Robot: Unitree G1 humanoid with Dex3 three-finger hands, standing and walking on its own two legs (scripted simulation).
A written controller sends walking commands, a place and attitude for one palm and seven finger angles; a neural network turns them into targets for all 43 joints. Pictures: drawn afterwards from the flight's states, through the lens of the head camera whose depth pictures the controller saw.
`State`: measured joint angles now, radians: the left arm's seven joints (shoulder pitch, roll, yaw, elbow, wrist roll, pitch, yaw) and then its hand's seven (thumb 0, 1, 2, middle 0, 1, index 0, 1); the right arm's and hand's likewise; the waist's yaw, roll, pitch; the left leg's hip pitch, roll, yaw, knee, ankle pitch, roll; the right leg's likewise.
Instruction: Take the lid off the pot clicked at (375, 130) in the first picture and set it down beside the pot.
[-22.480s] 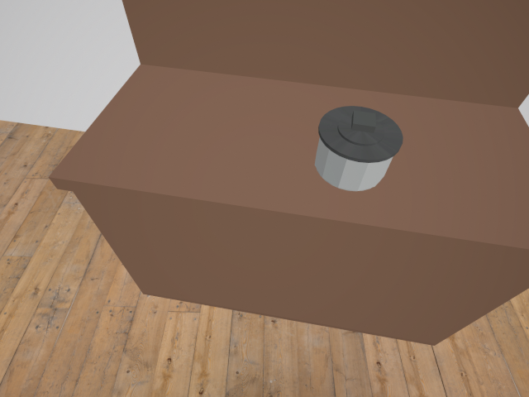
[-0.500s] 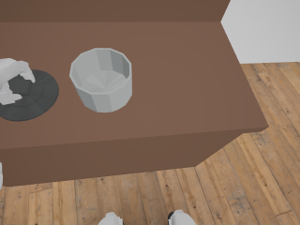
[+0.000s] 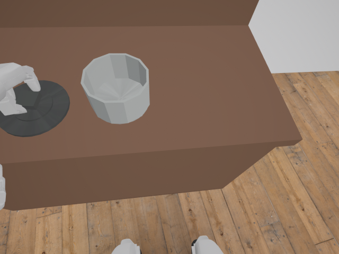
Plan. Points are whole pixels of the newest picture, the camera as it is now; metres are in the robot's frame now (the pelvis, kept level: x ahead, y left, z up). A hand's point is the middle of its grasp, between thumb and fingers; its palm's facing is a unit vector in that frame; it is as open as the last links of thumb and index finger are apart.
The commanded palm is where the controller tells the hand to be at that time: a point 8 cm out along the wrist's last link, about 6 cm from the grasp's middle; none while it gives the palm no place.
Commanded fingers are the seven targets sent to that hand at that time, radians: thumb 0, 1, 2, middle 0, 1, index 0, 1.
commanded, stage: open the fingers wide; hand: left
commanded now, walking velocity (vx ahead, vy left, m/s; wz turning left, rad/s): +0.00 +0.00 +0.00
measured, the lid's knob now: (28, 100) +0.49 +0.32 +0.02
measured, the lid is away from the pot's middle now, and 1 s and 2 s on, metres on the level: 0.22 0.22 0.22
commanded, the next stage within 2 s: raise the empty hand in 0.44 s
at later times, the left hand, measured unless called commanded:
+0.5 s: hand (9, 100) +0.46 +0.33 +0.06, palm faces -0.45 -0.12 -0.88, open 10.9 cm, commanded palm +0.49 +0.32 +0.10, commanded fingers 0.00 0.05 0.51 -0.30 -0.94 -0.30 -0.94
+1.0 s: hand out of the picture +0.47 +0.33 +0.10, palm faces -0.41 -0.11 -0.90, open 11.0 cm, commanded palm +0.49 +0.33 +0.16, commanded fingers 0.00 0.05 0.51 -0.30 -0.94 -0.30 -0.94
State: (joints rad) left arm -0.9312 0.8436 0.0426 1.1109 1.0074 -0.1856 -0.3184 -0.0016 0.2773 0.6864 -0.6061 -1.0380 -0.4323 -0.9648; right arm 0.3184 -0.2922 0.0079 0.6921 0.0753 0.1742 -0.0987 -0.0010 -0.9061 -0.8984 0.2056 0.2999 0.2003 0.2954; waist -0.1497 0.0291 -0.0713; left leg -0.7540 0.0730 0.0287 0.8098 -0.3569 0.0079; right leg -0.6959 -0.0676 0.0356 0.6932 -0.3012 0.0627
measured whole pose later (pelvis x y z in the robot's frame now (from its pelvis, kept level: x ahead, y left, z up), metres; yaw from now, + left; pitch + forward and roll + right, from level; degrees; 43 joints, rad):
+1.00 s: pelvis +0.01 +0.01 +0.01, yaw +0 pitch +15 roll -3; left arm -0.95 0.84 0.03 1.07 0.98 -0.17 -0.36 0.00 0.06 0.52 -0.32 -0.94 -0.32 -0.94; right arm 0.33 -0.28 0.01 0.70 0.09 0.17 -0.10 0.00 -0.91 -0.90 0.21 0.30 0.20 0.30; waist -0.14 0.03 -0.08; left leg -0.67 0.06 0.04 0.75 -0.35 0.02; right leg -0.60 -0.07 0.04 0.61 -0.28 0.05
